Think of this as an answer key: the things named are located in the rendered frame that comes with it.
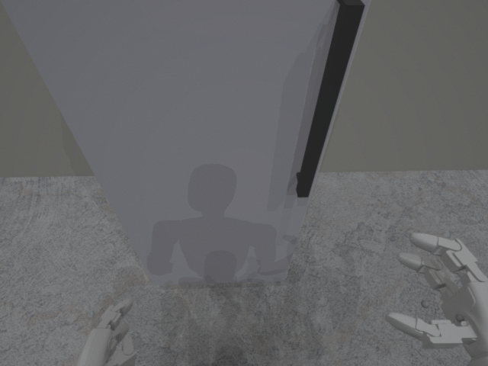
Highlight left robot hand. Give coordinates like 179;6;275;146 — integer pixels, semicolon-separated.
75;298;137;366

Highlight handle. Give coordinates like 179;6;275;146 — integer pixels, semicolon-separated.
296;0;365;197

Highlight right robot hand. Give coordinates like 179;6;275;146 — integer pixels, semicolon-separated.
385;233;488;358

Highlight fridge door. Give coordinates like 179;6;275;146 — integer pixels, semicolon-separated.
0;0;370;285

